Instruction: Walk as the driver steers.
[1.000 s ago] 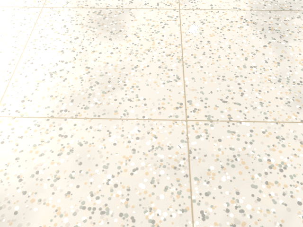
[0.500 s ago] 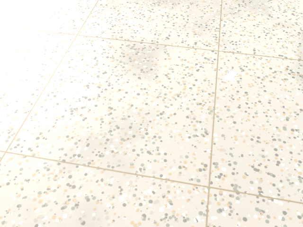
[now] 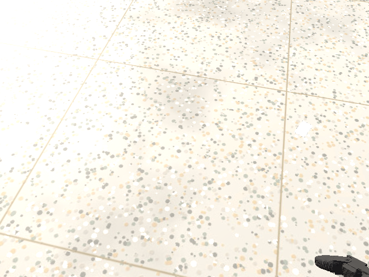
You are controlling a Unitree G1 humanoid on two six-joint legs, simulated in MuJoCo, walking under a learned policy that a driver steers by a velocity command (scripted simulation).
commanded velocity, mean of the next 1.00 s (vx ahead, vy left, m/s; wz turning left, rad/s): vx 0.15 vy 0.00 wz -0.43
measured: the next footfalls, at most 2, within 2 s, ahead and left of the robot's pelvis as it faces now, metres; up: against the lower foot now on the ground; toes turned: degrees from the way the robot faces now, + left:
right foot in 0.40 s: +0.30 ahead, -0.14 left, +0.00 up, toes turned -14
left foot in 0.84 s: +0.35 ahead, +0.08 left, +0.00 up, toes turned -27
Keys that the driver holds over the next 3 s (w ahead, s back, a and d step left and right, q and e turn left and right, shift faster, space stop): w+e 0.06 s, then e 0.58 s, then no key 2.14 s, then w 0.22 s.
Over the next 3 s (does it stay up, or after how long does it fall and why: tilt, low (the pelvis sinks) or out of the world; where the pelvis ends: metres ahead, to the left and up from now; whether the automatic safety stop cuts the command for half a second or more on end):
stays up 0.26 -0.03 0.00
